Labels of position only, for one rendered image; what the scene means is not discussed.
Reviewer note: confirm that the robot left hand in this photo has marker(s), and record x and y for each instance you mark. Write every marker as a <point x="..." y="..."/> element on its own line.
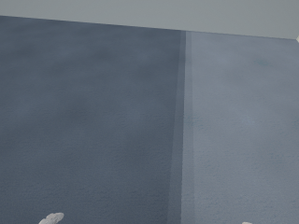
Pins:
<point x="52" y="218"/>

